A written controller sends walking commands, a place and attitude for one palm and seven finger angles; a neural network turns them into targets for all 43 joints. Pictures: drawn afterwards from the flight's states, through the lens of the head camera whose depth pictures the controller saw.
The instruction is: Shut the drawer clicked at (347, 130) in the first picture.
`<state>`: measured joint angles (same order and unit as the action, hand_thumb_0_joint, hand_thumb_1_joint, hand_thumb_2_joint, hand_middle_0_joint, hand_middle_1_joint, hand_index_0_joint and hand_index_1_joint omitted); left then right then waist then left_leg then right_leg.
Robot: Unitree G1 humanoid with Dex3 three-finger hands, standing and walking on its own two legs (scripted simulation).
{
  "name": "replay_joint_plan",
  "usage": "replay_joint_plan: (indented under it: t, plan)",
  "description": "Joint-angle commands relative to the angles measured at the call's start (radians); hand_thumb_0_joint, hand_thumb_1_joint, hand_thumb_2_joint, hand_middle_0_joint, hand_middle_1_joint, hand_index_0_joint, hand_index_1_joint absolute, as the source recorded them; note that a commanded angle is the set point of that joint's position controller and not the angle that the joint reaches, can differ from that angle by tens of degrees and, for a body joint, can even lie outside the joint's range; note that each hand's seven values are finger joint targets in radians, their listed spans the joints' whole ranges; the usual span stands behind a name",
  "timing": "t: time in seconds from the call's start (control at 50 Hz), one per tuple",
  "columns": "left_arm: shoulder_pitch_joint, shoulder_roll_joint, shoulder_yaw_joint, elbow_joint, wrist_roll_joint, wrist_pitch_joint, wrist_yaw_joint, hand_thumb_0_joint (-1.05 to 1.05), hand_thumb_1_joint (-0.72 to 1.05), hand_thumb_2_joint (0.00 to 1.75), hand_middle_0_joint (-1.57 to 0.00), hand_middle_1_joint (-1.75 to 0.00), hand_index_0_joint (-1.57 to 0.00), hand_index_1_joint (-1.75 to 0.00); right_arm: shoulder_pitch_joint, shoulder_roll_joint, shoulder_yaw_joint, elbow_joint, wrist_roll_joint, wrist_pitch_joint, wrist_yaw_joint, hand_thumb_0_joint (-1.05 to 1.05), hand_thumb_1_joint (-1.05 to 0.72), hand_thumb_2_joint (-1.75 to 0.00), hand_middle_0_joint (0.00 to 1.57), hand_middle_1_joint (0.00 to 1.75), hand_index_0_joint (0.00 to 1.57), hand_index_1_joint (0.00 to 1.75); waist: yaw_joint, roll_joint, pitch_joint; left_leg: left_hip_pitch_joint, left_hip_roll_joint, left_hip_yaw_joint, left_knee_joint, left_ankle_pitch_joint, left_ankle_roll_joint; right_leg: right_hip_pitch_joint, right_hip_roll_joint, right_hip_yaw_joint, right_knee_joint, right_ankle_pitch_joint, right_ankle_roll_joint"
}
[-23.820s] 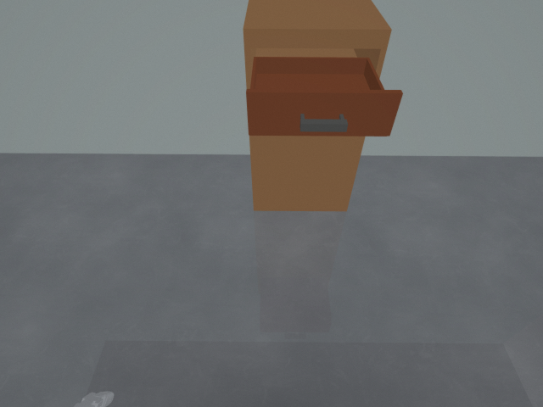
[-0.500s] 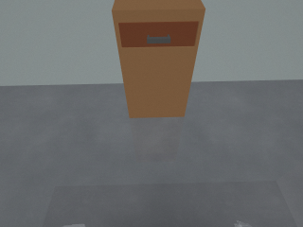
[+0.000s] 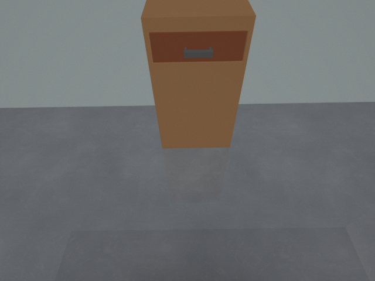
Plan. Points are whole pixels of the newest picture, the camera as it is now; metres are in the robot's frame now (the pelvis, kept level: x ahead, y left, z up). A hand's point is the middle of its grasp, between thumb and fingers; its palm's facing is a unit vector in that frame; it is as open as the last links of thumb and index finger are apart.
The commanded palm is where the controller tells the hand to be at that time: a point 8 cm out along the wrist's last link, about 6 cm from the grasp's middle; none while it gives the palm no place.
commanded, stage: let the arm hang, fingers relaxed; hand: left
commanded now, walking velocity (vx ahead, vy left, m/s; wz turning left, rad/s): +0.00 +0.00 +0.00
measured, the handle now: (198, 51) +1.04 +0.02 -0.04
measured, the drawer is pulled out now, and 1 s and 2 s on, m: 0.00 0.00 0.00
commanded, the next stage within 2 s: look to check the result in 0.34 s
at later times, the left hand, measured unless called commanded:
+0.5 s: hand out of the picture +0.09 +0.21 -0.16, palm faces -0.02 -0.96 -0.28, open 7.4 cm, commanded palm none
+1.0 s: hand out of the picture +0.11 +0.22 -0.15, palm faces -0.01 -0.95 -0.32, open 7.4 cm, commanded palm none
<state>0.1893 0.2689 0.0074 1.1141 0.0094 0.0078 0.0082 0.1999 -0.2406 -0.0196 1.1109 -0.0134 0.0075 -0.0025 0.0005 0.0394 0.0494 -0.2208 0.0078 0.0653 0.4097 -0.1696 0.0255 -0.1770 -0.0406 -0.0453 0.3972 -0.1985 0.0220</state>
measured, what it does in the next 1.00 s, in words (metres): stands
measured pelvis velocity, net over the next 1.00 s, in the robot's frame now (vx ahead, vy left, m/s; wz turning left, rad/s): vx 0.03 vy -0.01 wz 0.00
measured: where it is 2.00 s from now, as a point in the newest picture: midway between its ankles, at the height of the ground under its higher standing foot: outside the picture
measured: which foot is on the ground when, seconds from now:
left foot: down 0.00-1.00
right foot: down 0.00-1.00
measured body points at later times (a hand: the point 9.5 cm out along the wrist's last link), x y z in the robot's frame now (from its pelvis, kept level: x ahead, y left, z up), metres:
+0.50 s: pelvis +0.02 -0.01 +0.00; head +0.04 -0.01 +0.45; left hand +0.09 +0.26 -0.14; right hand +0.07 -0.28 -0.15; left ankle +0.03 +0.10 -0.74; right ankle +0.01 -0.14 -0.74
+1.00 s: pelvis +0.03 -0.01 +0.01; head +0.05 -0.02 +0.45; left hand +0.11 +0.27 -0.13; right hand +0.11 -0.30 -0.14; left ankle +0.03 +0.10 -0.74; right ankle +0.01 -0.14 -0.74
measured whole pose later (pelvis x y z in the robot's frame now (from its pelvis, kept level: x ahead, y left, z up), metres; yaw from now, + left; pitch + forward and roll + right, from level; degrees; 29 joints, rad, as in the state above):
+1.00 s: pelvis +0.03 -0.01 +0.01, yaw +0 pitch -1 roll +0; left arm 0.10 0.30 0.01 1.13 0.01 -0.01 0.00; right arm 0.10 -0.32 -0.02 1.13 -0.01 -0.01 0.00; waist 0.00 0.02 0.05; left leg -0.14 0.02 0.06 0.32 -0.17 0.00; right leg -0.09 -0.02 -0.05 0.30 -0.20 0.01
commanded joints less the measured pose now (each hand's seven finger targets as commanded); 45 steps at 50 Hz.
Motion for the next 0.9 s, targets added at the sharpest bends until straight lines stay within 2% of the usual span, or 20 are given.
replay_joint_plan:
  t: [0.0, 0.18, 0.28, 0.36, 0.46, 0.6, 0.66, 0.72, 0.88]
  plan:
    - [-0.005, 0.155, 0.03, -0.031, 0.003, -0.021, 0.008, 0.0, 0.9, 0.9, -0.2, -0.3, -0.2, -0.3, 0.005, -0.153, -0.027, -0.033, -0.002, -0.017, -0.014, 0.0, -0.9, -0.9, 0.2, 0.3, 0.2, 0.3, -0.004, -0.05, 0.0, 0.028, 0.108, -0.128, -0.112, -0.026, 0.011, -0.05, -0.074, 0.084, -0.101, -0.073, -0.054]
    - [-0.044, 0.16, 0.039, -0.039, 0.004, -0.031, 0.008, 0.0, 0.9, 0.9, -0.2, -0.3, -0.2, -0.3, -0.035, -0.16, -0.028, -0.027, -0.003, -0.029, -0.015, 0.0, -0.9, -0.9, 0.2, 0.3, 0.2, 0.3, -0.003, -0.025, -0.045, 0.064, 0.115, -0.123, -0.111, 0.088, 0.008, -0.001, -0.081, 0.085, -0.096, 0.034, -0.049]
    - [-0.061, 0.167, 0.042, -0.042, 0.004, -0.035, 0.009, 0.0, 0.9, 0.9, -0.2, -0.3, -0.2, -0.3, -0.049, -0.175, -0.029, -0.027, -0.002, -0.033, -0.017, 0.0, -0.9, -0.9, 0.2, 0.3, 0.2, 0.3, -0.005, -0.031, -0.066, 0.093, 0.118, -0.117, -0.105, 0.15, 0.006, 0.02, -0.085, 0.086, -0.096, 0.1, -0.049]
    - [-0.069, 0.18, 0.044, -0.041, 0.004, -0.036, 0.009, 0.0, 0.9, 0.9, -0.2, -0.3, -0.2, -0.3, -0.058, -0.191, -0.031, -0.028, 0.0, -0.031, -0.018, 0.0, -0.9, -0.9, 0.2, 0.3, 0.2, 0.3, -0.007, -0.034, -0.063, 0.1, 0.119, -0.117, -0.107, 0.145, 0.004, 0.022, -0.084, 0.09, -0.107, 0.1, -0.051]
    - [-0.068, 0.19, 0.046, -0.037, 0.003, -0.04, 0.008, 0.0, 0.9, 0.9, -0.2, -0.3, -0.2, -0.3, -0.069, -0.207, -0.033, -0.03, 0.0, -0.032, -0.019, 0.0, -0.9, -0.9, 0.2, 0.3, 0.2, 0.3, -0.009, -0.037, -0.095, 0.131, 0.122, -0.111, -0.1, 0.165, 0.003, 0.038, -0.088, 0.095, -0.114, 0.139, -0.054]
    - [-0.085, 0.206, 0.044, -0.03, 0.002, -0.039, 0.007, 0.0, 0.9, 0.9, -0.2, -0.3, -0.2, -0.3, -0.089, -0.225, -0.032, -0.028, 0.0, -0.032, -0.019, 0.0, -0.9, -0.9, 0.2, 0.3, 0.2, 0.3, -0.01, -0.027, -0.078, 0.135, 0.126, -0.112, -0.112, 0.169, 0.001, 0.041, -0.091, 0.093, -0.123, 0.143, -0.054]
    - [-0.089, 0.216, 0.045, -0.032, 0.003, -0.04, 0.007, 0.0, 0.9, 0.9, -0.2, -0.3, -0.2, -0.3, -0.091, -0.237, -0.033, -0.033, 0.001, -0.031, -0.02, 0.0, -0.9, -0.9, 0.2, 0.3, 0.2, 0.3, -0.011, -0.045, -0.081, 0.14, 0.128, -0.115, -0.11, 0.181, 0.001, 0.046, -0.09, 0.094, -0.126, 0.158, -0.054]
    - [-0.098, 0.219, 0.043, -0.03, 0.001, -0.039, 0.006, 0.0, 0.9, 0.9, -0.2, -0.3, -0.2, -0.3, -0.1, -0.243, -0.031, -0.031, 0.0, -0.03, -0.018, 0.0, -0.9, -0.9, 0.2, 0.3, 0.2, 0.3, -0.012, -0.034, -0.067, 0.137, 0.128, -0.114, -0.122, 0.155, 0.0, 0.039, -0.091, 0.095, -0.136, 0.128, -0.053]
    - [-0.108, 0.232, 0.045, -0.033, 0.002, -0.043, 0.005, 0.0, 0.9, 0.9, -0.2, -0.3, -0.2, -0.3, -0.112, -0.255, -0.032, -0.036, -0.001, -0.032, -0.016, 0.0, -0.9, -0.9, 0.2, 0.3, 0.2, 0.3, -0.012, -0.049, -0.081, 0.148, 0.129, -0.114, -0.123, 0.174, -0.001, 0.052, -0.095, 0.092, -0.139, 0.157, -0.052]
